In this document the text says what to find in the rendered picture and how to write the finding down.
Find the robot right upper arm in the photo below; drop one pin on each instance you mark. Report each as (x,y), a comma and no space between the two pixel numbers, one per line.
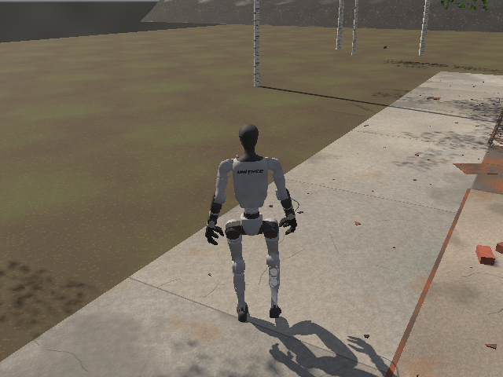
(279,178)

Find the robot left foot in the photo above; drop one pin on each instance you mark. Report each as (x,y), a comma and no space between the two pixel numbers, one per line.
(242,315)

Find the left robot hand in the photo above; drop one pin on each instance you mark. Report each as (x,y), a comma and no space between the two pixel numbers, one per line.
(209,233)

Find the right robot hand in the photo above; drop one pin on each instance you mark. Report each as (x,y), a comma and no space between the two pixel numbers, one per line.
(285,222)

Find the robot left forearm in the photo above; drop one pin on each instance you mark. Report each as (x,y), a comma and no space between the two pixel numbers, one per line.
(213,213)

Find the robot left upper arm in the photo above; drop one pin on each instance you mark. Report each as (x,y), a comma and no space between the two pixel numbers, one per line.
(221,180)

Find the left robot thigh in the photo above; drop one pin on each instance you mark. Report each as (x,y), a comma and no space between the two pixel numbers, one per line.
(234,238)

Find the robot right forearm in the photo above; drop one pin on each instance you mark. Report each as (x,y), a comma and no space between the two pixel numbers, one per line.
(288,207)

